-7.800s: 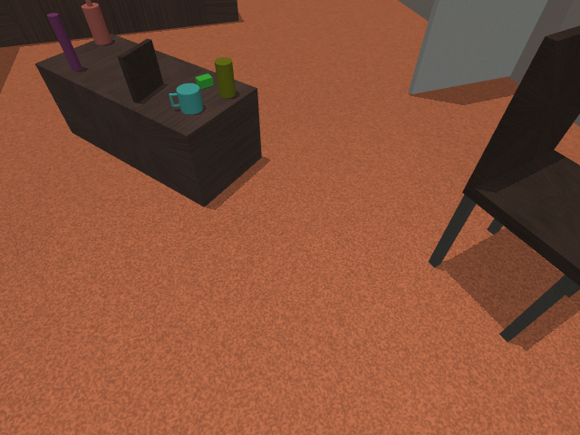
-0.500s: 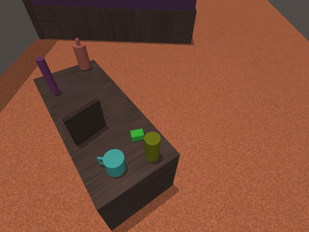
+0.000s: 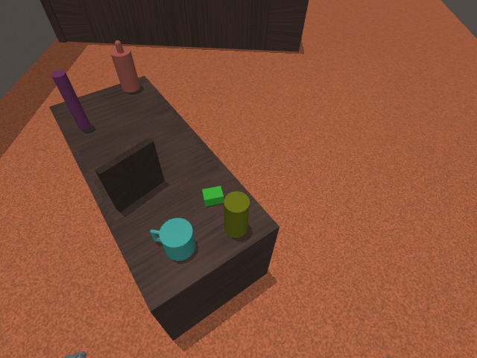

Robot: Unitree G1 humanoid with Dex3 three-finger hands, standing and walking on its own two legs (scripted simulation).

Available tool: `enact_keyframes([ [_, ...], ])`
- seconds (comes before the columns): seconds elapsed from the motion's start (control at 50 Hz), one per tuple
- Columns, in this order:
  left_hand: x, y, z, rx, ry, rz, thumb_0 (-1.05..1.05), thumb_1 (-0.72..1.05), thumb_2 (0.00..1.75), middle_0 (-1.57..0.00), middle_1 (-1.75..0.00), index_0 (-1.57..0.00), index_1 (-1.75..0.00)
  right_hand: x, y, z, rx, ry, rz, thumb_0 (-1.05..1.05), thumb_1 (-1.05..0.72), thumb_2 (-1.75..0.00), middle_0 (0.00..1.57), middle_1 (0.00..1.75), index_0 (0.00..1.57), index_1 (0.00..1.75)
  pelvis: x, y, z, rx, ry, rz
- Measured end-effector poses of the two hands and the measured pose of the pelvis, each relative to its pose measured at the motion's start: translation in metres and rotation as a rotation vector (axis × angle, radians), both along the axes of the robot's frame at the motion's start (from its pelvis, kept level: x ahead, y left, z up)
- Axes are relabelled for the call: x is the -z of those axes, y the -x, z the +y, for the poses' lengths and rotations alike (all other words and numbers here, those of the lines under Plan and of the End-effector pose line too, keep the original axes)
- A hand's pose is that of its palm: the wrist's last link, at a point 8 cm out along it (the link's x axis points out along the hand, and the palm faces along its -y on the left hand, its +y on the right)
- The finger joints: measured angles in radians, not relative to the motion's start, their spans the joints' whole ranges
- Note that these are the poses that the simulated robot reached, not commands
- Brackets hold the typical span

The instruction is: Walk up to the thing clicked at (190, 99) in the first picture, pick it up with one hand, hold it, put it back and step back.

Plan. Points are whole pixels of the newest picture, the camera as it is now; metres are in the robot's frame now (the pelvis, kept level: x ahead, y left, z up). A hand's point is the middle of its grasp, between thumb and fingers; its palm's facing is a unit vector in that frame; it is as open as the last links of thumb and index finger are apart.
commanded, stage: go down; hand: left
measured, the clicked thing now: (172, 238) +0.49 +0.18 -0.32
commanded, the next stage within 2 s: none
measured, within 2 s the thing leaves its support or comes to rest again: neither
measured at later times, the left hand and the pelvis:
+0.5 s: hand out of the picture +0.16 +0.26 -0.15, palm faces +0.04 -0.95 -0.31, open 16.4 cm; pelvis +0.01 +0.01 -0.02, yaw +0 degrees
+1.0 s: hand (90, 356) +0.17 +0.27 -0.14, palm faces +0.05 -0.95 -0.32, open 17.2 cm; pelvis +0.02 +0.01 -0.05, yaw +1 degrees
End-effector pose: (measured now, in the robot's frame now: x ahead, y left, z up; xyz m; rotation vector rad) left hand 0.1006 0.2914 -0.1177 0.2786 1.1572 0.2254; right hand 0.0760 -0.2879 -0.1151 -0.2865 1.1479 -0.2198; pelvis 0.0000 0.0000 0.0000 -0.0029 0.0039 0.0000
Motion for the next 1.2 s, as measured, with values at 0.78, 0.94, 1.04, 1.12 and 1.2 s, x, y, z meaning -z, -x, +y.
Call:
enact_keyframes([
  [0.78,-0.010,-0.064,0.020,0.032,0.013,-0.059,0.00,-0.44,0.08,-0.07,-0.06,-0.06,-0.06,-0.003,-0.099,0.052,-0.050,0.006,-0.401,0.01,-0.87,-0.88,0.21,0.30,0.20,0.30,0.039,-0.028,0.015,-0.012,0.041,0.169],
  [0.94,-0.009,-0.057,0.018,0.020,0.015,-0.068,0.00,-0.49,0.07,-0.07,-0.06,-0.06,-0.06,0.007,-0.094,0.053,-0.054,0.000,-0.416,0.01,-0.86,-0.88,0.21,0.30,0.20,0.30,0.050,-0.024,0.012,-0.016,0.044,0.195],
  [1.04,-0.012,-0.050,0.020,0.005,0.001,-0.090,0.00,-0.50,0.08,-0.07,-0.06,-0.06,-0.06,0.011,-0.090,0.051,-0.051,0.009,-0.427,0.01,-0.86,-0.88,0.21,0.30,0.20,0.30,0.056,-0.019,0.009,-0.020,0.045,0.202],
  [1.12,-0.015,-0.043,0.024,-0.009,-0.008,-0.109,0.00,-0.50,0.09,-0.07,-0.06,-0.06,-0.07,0.013,-0.087,0.049,-0.046,0.023,-0.445,0.02,-0.86,-0.88,0.21,0.30,0.20,0.30,0.060,-0.015,0.007,-0.025,0.047,0.202],
  [1.2,-0.016,-0.037,0.027,-0.008,-0.004,-0.118,0.00,-0.51,0.09,-0.07,-0.06,-0.06,-0.07,0.012,-0.084,0.047,-0.041,0.037,-0.469,0.02,-0.86,-0.88,0.21,0.30,0.20,0.30,0.063,-0.011,0.007,-0.028,0.050,0.199],
])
